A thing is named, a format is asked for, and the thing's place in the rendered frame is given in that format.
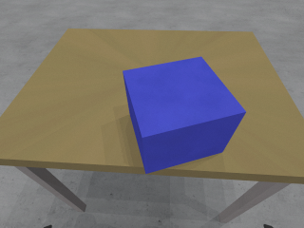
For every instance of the table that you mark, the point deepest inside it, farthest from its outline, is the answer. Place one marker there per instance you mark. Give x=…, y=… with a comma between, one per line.
x=73, y=112

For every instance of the carton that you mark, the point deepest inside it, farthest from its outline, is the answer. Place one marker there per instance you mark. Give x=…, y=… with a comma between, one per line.
x=180, y=111

